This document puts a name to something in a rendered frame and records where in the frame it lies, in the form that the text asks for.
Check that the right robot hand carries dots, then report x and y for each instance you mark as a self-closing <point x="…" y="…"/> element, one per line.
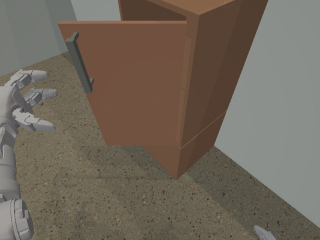
<point x="263" y="234"/>

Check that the robot left upper arm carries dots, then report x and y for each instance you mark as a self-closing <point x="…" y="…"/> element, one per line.
<point x="15" y="221"/>

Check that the handle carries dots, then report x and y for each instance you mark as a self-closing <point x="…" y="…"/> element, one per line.
<point x="78" y="62"/>

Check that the left robot forearm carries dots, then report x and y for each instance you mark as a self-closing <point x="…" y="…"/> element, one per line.
<point x="9" y="187"/>

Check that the left robot hand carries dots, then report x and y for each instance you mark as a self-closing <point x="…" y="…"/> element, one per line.
<point x="11" y="100"/>

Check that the cupboard door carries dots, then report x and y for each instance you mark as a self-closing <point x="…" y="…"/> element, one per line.
<point x="137" y="69"/>

